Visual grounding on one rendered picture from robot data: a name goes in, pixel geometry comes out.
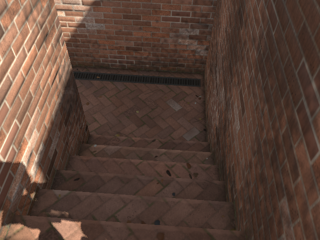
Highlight stairs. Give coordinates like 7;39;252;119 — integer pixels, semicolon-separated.
5;134;246;240

